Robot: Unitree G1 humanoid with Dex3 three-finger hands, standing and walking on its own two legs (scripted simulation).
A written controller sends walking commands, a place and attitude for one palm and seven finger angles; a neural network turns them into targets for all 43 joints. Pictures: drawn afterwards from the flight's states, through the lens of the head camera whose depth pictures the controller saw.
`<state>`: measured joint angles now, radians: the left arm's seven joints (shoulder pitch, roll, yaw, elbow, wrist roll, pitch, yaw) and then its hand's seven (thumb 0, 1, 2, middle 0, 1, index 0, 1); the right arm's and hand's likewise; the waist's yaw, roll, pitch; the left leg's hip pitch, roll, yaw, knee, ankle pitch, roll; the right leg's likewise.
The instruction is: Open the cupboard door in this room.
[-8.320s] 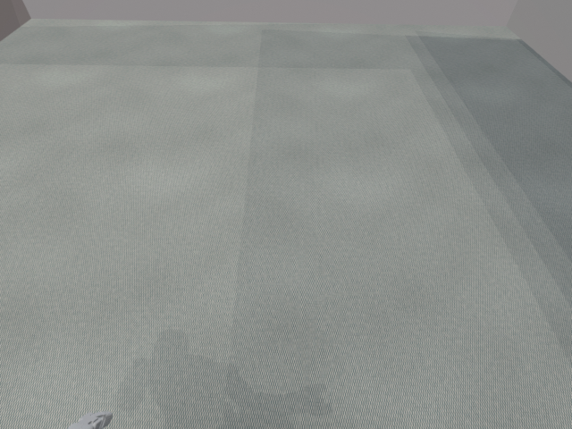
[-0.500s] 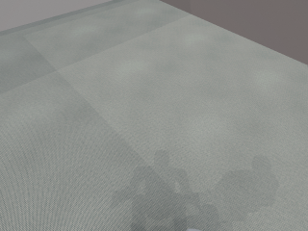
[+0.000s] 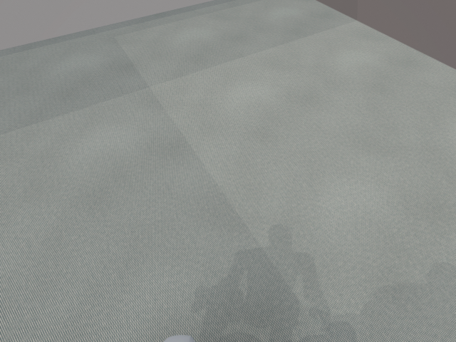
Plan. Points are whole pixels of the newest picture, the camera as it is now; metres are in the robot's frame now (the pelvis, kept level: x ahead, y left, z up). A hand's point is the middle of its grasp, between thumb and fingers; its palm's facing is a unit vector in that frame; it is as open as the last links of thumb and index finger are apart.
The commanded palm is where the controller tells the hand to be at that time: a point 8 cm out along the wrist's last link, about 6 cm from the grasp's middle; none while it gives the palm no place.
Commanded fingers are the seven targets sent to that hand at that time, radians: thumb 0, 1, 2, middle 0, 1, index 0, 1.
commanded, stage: turn or walk to find it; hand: left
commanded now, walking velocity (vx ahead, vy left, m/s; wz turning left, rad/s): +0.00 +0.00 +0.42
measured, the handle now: out of the picture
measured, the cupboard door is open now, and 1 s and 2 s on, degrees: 0 0 0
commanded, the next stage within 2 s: none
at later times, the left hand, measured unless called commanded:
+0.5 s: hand out of the picture +0.04 +0.24 -0.15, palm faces +0.20 -0.94 -0.27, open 7.4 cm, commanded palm none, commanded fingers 0.00 0.90 0.90 -0.20 -0.30 -0.20 -0.30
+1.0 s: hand out of the picture -0.11 +0.20 -0.17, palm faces +0.45 -0.86 -0.25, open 7.4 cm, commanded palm none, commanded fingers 0.00 0.90 0.90 -0.20 -0.30 -0.20 -0.30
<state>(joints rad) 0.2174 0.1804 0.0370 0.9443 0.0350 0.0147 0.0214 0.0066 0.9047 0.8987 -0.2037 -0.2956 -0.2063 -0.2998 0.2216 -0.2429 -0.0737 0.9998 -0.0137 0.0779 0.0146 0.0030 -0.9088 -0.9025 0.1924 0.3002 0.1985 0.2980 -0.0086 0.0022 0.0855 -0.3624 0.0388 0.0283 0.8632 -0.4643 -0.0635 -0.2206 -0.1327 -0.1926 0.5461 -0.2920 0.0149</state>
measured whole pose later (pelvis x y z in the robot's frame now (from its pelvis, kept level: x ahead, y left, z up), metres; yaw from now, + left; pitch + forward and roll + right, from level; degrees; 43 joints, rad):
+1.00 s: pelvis -0.06 +0.01 -0.01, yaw +25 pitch -1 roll +1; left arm 0.26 0.21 0.05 0.98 0.03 0.02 0.02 0.01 0.91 0.90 -0.20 -0.30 -0.21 -0.30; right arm 0.17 -0.24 -0.06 0.99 -0.01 0.06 0.01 0.00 -0.91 -0.90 0.19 0.30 0.20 0.30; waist 0.01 -0.02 0.09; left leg -0.26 0.03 0.06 0.64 -0.37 -0.05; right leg -0.24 -0.15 -0.24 0.60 -0.32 0.01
